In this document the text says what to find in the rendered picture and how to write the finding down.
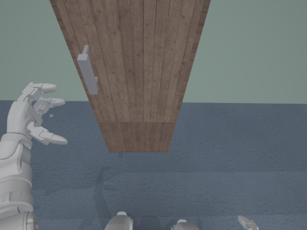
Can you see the left robot forearm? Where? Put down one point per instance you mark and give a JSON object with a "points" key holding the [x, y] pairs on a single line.
{"points": [[15, 175]]}

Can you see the robot right hand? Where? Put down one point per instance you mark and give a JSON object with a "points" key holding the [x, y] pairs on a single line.
{"points": [[247, 224]]}

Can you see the handle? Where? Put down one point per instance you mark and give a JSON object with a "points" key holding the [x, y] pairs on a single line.
{"points": [[87, 71]]}

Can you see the robot left shin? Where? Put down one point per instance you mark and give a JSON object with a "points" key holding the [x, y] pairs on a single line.
{"points": [[121, 213]]}

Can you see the robot left upper arm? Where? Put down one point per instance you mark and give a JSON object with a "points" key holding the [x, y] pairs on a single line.
{"points": [[22, 221]]}

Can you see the left robot thigh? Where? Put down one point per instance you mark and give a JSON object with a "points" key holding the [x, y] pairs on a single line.
{"points": [[120, 222]]}

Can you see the cupboard door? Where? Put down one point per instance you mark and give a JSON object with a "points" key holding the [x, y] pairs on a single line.
{"points": [[138, 49]]}

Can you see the robot left hand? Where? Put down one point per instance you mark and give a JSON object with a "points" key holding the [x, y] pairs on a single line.
{"points": [[21, 113]]}

